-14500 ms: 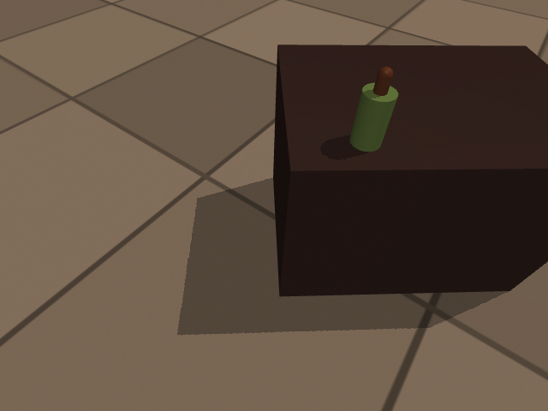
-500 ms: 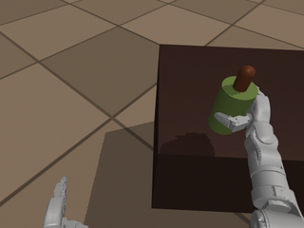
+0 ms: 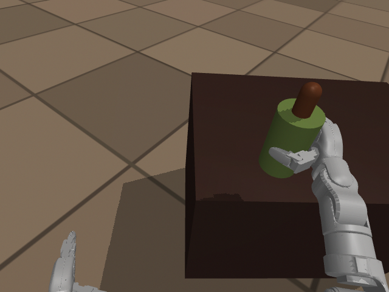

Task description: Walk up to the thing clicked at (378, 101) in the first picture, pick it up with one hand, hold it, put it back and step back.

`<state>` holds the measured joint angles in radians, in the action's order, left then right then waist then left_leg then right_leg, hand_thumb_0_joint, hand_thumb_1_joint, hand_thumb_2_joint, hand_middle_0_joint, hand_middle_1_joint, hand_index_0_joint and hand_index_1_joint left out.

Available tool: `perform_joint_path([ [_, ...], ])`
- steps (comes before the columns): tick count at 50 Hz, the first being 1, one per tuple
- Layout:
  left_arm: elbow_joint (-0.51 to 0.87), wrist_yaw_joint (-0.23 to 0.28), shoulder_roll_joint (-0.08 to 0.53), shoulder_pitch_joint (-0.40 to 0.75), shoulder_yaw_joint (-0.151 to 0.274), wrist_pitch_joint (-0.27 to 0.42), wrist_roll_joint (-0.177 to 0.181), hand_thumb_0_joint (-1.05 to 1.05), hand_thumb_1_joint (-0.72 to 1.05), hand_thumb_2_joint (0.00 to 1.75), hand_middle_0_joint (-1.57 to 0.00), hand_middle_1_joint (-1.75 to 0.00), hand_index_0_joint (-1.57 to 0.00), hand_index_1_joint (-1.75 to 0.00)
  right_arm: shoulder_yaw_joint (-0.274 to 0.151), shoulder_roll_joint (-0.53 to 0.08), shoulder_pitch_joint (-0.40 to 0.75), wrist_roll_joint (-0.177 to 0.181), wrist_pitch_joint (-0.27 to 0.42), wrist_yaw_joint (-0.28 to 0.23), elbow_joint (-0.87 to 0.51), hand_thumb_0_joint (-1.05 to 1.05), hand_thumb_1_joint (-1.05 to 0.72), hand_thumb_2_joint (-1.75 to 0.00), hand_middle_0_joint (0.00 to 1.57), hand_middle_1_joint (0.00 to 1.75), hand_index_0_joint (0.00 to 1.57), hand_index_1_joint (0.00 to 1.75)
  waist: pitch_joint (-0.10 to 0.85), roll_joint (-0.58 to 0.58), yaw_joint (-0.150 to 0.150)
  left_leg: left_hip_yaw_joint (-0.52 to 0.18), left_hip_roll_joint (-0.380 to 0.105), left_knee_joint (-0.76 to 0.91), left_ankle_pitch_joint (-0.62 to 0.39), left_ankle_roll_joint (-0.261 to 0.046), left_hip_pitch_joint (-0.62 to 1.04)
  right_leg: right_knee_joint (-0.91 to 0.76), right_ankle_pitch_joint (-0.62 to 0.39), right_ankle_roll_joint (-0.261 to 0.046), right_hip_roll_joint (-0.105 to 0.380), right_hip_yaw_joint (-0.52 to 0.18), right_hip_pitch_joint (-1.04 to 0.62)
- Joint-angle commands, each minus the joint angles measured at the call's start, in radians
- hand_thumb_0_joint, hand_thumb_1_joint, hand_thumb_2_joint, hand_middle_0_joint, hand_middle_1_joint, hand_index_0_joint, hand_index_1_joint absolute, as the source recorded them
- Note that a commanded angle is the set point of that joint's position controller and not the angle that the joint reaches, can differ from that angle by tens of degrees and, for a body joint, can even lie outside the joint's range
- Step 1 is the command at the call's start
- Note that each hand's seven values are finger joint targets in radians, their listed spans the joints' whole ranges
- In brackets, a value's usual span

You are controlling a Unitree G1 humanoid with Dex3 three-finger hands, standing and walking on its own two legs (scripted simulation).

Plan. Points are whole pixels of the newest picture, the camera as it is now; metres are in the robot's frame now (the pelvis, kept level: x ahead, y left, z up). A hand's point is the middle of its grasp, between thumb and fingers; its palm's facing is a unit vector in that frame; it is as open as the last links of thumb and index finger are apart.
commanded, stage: lift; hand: right
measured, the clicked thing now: (292, 130) +0.36 -0.17 +0.19
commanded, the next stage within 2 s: hold in 0.44 s
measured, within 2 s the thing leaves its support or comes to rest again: neither
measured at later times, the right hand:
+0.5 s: hand (298, 134) +0.34 -0.17 +0.19, palm faces +0.14 +0.99 -0.04, open 11.3 cm
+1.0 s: hand (307, 128) +0.33 -0.18 +0.22, palm faces +0.14 +0.99 -0.05, open 11.3 cm
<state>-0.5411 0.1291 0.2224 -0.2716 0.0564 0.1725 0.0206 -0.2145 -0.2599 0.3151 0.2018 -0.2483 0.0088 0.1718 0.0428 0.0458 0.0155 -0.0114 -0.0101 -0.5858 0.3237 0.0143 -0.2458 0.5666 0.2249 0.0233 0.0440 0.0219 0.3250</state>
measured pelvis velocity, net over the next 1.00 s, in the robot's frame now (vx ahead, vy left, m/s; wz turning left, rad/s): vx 0.00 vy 0.00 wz -0.02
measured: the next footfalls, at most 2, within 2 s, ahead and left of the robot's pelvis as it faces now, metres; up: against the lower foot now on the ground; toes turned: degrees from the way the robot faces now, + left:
none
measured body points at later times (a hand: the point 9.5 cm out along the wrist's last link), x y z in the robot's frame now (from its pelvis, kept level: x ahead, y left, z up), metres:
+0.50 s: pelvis +0.00 +0.00 +0.00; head -0.03 +0.03 +0.45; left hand +0.17 +0.26 -0.06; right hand +0.33 -0.23 +0.20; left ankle -0.01 +0.13 -0.73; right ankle +0.05 -0.14 -0.73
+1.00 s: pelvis +0.00 +0.00 +0.00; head -0.03 +0.03 +0.45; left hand +0.18 +0.26 -0.06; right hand +0.32 -0.23 +0.22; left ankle -0.01 +0.13 -0.73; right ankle +0.05 -0.14 -0.73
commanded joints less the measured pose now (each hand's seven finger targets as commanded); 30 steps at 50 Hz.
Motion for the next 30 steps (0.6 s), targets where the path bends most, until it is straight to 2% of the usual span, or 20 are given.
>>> perform_joint_path([
  [1,0.172,0.017,0.129,0.125,0.052,0.073,-0.004,0.00,-0.53,0.04,-0.04,-0.05,-0.04,-0.04,-0.117,-0.245,0.595,0.041,0.098,-0.007,-0.441,0.00,0.00,-1.34,1.24,1.47,1.30,1.47,0.305,0.025,0.007,0.046,0.018,0.117,-0.203,-0.005,-0.056,-0.066,-0.096,-0.032,-0.033,-0.001,-0.269],
  [2,0.169,0.019,0.137,0.122,0.056,0.075,-0.005,0.00,-0.53,0.04,-0.04,-0.05,-0.04,-0.04,-0.121,-0.246,0.586,0.040,0.087,-0.008,-0.437,0.00,-0.01,-1.33,1.24,1.46,1.30,1.46,0.313,0.006,0.006,0.047,0.018,0.115,-0.218,-0.004,-0.051,-0.066,-0.113,-0.033,-0.033,-0.002,-0.280],
  [3,0.156,0.017,0.110,0.126,0.033,0.074,-0.003,0.00,-0.54,0.04,-0.04,-0.05,-0.04,-0.04,-0.128,-0.255,0.582,0.042,0.082,-0.009,-0.446,0.00,-0.03,-1.35,1.26,1.48,1.32,1.48,0.280,0.013,-0.007,0.042,0.014,0.121,-0.212,-0.003,-0.042,-0.064,-0.108,-0.033,-0.038,0.002,-0.255],
  [7,0.136,0.016,0.097,0.134,0.020,0.085,-0.004,0.00,-0.54,0.04,-0.04,-0.05,-0.04,-0.05,-0.122,-0.238,0.590,0.046,0.046,-0.008,-0.469,0.00,0.00,-1.35,1.25,1.48,1.31,1.48,0.264,0.016,-0.006,0.046,0.018,0.133,-0.171,-0.005,-0.052,-0.078,-0.071,-0.033,-0.035,-0.001,-0.246],
  [9,0.159,0.022,0.140,0.147,0.060,0.093,-0.006,0.00,-0.54,0.04,-0.04,-0.05,-0.04,-0.05,-0.129,-0.247,0.576,0.042,0.031,-0.010,-0.463,0.00,-0.03,-1.34,1.24,1.46,1.30,1.46,0.275,-0.003,0.003,0.043,0.016,0.136,-0.178,-0.003,-0.052,-0.079,-0.077,-0.033,-0.036,0.000,-0.263],
  [10,0.131,0.021,0.118,0.128,0.038,0.090,-0.007,0.00,-0.53,0.04,-0.04,-0.05,-0.04,-0.04,-0.130,-0.250,0.581,0.044,0.027,-0.007,-0.485,0.00,-0.03,-1.34,1.25,1.47,1.31,1.47,0.271,0.006,-0.002,0.044,0.015,0.136,-0.181,-0.003,-0.049,-0.076,-0.079,-0.034,-0.038,0.000,-0.262],
  [11,0.144,0.020,0.120,0.127,0.038,0.094,-0.005,0.00,-0.54,0.04,-0.04,-0.05,-0.04,-0.05,-0.123,-0.237,0.572,0.045,0.019,-0.003,-0.475,0.00,-0.03,-1.33,1.24,1.46,1.30,1.46,0.259,-0.013,0.006,0.049,0.018,0.139,-0.169,-0.001,-0.056,-0.080,-0.069,-0.035,-0.036,-0.002,-0.257],
  [12,0.127,0.020,0.103,0.142,0.024,0.097,-0.005,0.00,-0.54,0.04,-0.04,-0.05,-0.04,-0.05,-0.126,-0.245,0.573,0.044,0.013,-0.003,-0.494,0.00,-0.02,-1.33,1.24,1.46,1.30,1.46,0.247,0.006,-0.009,0.042,0.011,0.145,-0.157,-0.001,-0.054,-0.079,-0.061,-0.035,-0.040,0.001,-0.241],
  [13,0.106,0.023,0.113,0.138,0.039,0.096,-0.006,0.00,-0.54,0.05,-0.04,-0.05,-0.04,-0.05,-0.141,-0.253,0.558,0.044,0.002,-0.005,-0.473,0.00,0.00,-1.32,1.22,1.45,1.28,1.45,0.241,-0.006,-0.005,0.029,0.005,0.151,-0.155,0.002,-0.052,-0.076,-0.061,-0.036,-0.043,0.003,-0.233],
  [14,0.112,0.021,0.106,0.151,0.030,0.102,-0.006,0.00,-0.54,0.04,-0.04,-0.05,-0.04,-0.05,-0.135,-0.241,0.568,0.049,-0.003,-0.002,-0.487,0.00,0.00,-1.32,1.22,1.44,1.28,1.44,0.248,-0.016,-0.007,0.031,0.007,0.148,-0.154,0.003,-0.048,-0.076,-0.059,-0.037,-0.042,0.001,-0.239],
  [16,0.148,0.024,0.137,0.160,0.056,0.110,-0.007,0.00,-0.54,0.04,-0.04,-0.05,-0.04,-0.05,-0.133,-0.241,0.578,0.050,-0.012,-0.003,-0.521,0.00,-0.01,-1.32,1.22,1.44,1.28,1.44,0.278,-0.024,0.005,0.033,0.008,0.148,-0.166,0.003,-0.040,-0.074,-0.071,-0.037,-0.040,0.000,-0.260],
  [17,0.142,0.023,0.142,0.158,0.057,0.115,-0.007,0.00,-0.54,0.04,-0.04,-0.05,-0.04,-0.04,-0.145,-0.256,0.575,0.049,-0.016,-0.004,-0.530,0.00,-0.01,-1.31,1.21,1.43,1.27,1.43,0.292,-0.006,-0.006,0.044,0.014,0.139,-0.179,-0.001,-0.038,-0.075,-0.085,-0.033,-0.037,-0.005,-0.276],
  [18,0.135,0.020,0.123,0.143,0.041,0.114,-0.006,0.00,-0.54,0.05,-0.04,-0.05,-0.04,-0.05,-0.137,-0.246,0.566,0.049,-0.019,-0.002,-0.533,0.00,-0.01,-1.31,1.21,1.43,1.27,1.43,0.291,0.004,-0.004,0.046,0.014,0.137,-0.193,-0.002,-0.036,-0.076,-0.095,-0.034,-0.038,-0.004,-0.274],
  [19,0.116,0.015,0.079,0.153,0.000,0.115,-0.004,0.00,-0.54,0.05,-0.04,-0.05,-0.04,-0.05,-0.129,-0.235,0.577,0.050,-0.021,0.000,-0.542,0.00,-0.03,-1.31,1.21,1.43,1.27,1.43,0.271,0.015,-0.018,0.052,0.018,0.131,-0.189,-0.004,-0.037,-0.078,-0.095,-0.031,-0.037,-0.006,-0.264],
  [21,0.112,0.015,0.085,0.167,0.015,0.117,-0.003,0.00,-0.54,0.05,-0.04,-0.05,-0.04,-0.05,-0.131,-0.237,0.572,0.052,-0.029,0.000,-0.558,0.00,-0.03,-1.32,1.22,1.44,1.28,1.44,0.277,0.042,-0.015,0.050,0.017,0.133,-0.186,-0.006,-0.038,-0.078,-0.097,-0.030,-0.036,-0.005,-0.265],
  [23,0.131,0.022,0.128,0.154,0.047,0.120,-0.008,0.00,-0.55,0.05,-0.04,-0.05,-0.04,-0.05,-0.145,-0.251,0.567,0.051,-0.044,-0.004,-0.557,0.00,-0.04,-1.32,1.21,1.43,1.27,1.43,0.289,-0.012,-0.006,0.043,0.012,0.136,-0.212,0.002,-0.018,-0.068,-0.117,-0.036,-0.041,-0.002,-0.262],
  [25,0.107,0.018,0.110,0.155,0.029,0.119,-0.006,0.00,-0.55,0.05,-0.04,-0.05,-0.05,-0.05,-0.157,-0.264,0.566,0.049,-0.061,-0.007,-0.567,0.00,-0.03,-1.34,1.22,1.45,1.28,1.45,0.280,0.019,-0.017,0.043,0.010,0.136,-0.214,0.000,-0.024,-0.067,-0.121,-0.034,-0.043,0.000,-0.260],
  [27,0.082,0.021,0.132,0.138,0.060,0.117,-0.007,0.00,-0.54,0.05,-0.04,-0.05,-0.05,-0.05,-0.148,-0.256,0.567,0.049,-0.071,-0.006,-0.573,0.00,0.00,-1.33,1.21,1.44,1.27,1.44,0.286,0.022,-0.001,0.047,0.014,0.132,-0.225,-0.002,-0.036,-0.069,-0.128,-0.034,-0.041,-0.002,-0.281],
  [28,0.085,0.015,0.119,0.146,0.044,0.118,-0.004,0.00,-0.54,0.04,-0.04,-0.05,-0.05,-0.05,-0.146,-0.252,0.563,0.052,-0.077,-0.005,-0.576,0.00,-0.04,-1.34,1.23,1.45,1.29,1.45,0.280,0.027,-0.010,0.058,0.018,0.130,-0.226,-0.003,-0.030,-0.072,-0.135,-0.033,-0.039,-0.006,-0.271],
  [30,0.083,0.019,0.142,0.166,0.068,0.122,-0.005,0.00,-0.54,0.04,-0.05,-0.05,-0.05,-0.05,-0.154,-0.259,0.556,0.054,-0.087,-0.004,-0.590,0.00,-0.04,-1.34,1.22,1.45,1.28,1.45,0.269,0.012,-0.011,0.053,0.015,0.135,-0.216,-0.003,-0.030,-0.072,-0.124,-0.034,-0.039,-0.006,-0.267],
])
